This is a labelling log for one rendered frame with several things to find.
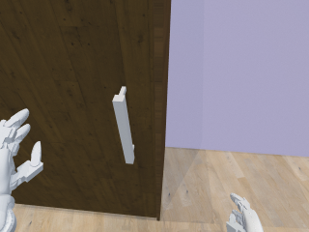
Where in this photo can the right robot hand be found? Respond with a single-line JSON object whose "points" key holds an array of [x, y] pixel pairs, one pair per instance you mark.
{"points": [[246, 220]]}

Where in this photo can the robot left forearm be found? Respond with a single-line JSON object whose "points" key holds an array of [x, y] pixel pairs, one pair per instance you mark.
{"points": [[8, 220]]}

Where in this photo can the handle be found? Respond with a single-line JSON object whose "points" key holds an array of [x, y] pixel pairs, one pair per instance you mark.
{"points": [[120, 109]]}

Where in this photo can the left robot hand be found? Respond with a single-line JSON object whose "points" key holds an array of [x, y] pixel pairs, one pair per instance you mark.
{"points": [[11, 134]]}

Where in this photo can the wardrobe door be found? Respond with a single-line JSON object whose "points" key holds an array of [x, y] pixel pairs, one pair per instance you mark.
{"points": [[64, 61]]}

